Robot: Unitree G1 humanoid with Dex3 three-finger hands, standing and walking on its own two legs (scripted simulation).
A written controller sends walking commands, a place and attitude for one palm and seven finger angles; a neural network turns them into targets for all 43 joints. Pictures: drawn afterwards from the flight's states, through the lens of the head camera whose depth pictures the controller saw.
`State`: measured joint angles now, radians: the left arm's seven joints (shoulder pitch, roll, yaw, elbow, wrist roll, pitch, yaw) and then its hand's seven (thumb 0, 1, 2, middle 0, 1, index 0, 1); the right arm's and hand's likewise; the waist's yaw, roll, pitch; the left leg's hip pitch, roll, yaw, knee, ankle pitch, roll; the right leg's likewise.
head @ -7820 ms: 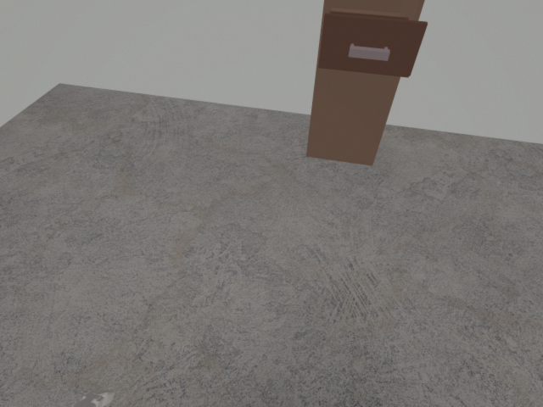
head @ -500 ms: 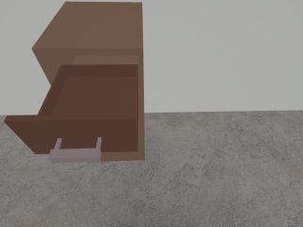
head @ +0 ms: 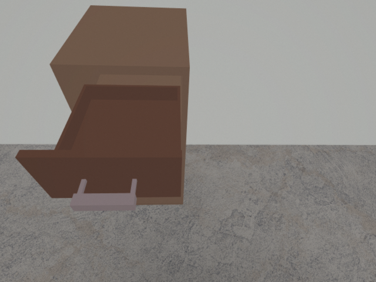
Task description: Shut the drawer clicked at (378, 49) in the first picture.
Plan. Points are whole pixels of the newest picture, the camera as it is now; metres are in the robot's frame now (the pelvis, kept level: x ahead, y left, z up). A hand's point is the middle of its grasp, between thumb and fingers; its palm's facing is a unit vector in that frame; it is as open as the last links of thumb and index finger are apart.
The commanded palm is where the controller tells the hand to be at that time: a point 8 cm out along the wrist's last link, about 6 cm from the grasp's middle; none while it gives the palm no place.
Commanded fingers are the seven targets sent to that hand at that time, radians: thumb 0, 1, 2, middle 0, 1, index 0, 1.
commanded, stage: look again from close up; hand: left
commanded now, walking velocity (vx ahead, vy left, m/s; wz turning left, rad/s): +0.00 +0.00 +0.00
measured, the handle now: (106, 192) +0.30 +0.21 +0.00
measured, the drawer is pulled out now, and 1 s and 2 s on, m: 0.30 0.29 0.29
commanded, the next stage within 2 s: raise the hand and make a fist in 0.62 s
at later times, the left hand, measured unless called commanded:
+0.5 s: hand out of the picture +0.02 +0.21 -0.18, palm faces +0.00 -0.97 -0.23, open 7.4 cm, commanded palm none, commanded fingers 0.00 0.90 0.90 -0.20 -0.30 -0.20 -0.30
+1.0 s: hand (99, 271) +0.15 +0.18 -0.03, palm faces +0.19 -0.98 +0.00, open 6.9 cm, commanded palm +0.07 +0.23 -0.04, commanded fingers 0.00 0.90 0.90 -0.50 -0.62 -0.50 -0.62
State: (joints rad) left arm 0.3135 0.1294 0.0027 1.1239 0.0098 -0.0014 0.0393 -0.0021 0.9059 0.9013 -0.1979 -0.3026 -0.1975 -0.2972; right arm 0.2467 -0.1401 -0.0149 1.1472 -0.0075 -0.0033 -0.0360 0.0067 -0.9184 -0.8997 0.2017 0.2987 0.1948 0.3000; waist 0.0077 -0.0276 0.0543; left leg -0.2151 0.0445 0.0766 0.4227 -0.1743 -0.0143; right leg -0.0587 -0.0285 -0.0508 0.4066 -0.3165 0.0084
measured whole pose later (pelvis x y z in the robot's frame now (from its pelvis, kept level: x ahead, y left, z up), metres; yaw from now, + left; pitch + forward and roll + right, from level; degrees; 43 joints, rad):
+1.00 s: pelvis -0.04 +0.02 -0.04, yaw +1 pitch +5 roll +0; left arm 0.49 0.10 0.05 0.09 -0.16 -0.35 -0.01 0.00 0.91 0.90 -0.32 -0.44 -0.27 -0.41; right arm 0.22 -0.20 -0.02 0.70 0.00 -0.24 -0.01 0.01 -0.90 -0.90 0.20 0.30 0.20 0.30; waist -0.03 0.01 -0.09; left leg -0.60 0.03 0.07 0.77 -0.26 0.02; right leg -0.46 -0.06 -0.04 0.81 -0.44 0.03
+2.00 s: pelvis -0.02 +0.01 -0.05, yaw +2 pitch +6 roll -2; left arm 0.79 0.14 -0.03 -0.54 -0.21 -0.23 -0.13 0.01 0.90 0.90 -1.30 -1.50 -1.30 -1.49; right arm 0.20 -0.18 0.02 0.46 0.04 -0.19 -0.03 0.01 -0.90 -0.90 0.20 0.30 0.20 0.30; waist 0.05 0.05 -0.13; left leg -0.65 0.03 -0.02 0.93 -0.38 0.01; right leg -0.46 -0.02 -0.07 0.90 -0.54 0.01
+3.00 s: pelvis -0.01 -0.01 -0.05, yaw +3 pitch +5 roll -1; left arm 0.76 0.15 -0.01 -0.49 -0.19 -0.21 -0.11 0.01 0.90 0.90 -1.40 -1.60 -1.40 -1.60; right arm 0.24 -0.22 0.02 0.50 0.04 -0.22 -0.04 0.01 -0.90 -0.90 0.20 0.30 0.20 0.30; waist 0.04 0.05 -0.11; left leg -0.60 0.04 -0.04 0.88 -0.37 -0.03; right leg -0.42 -0.01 -0.09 0.88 -0.54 -0.02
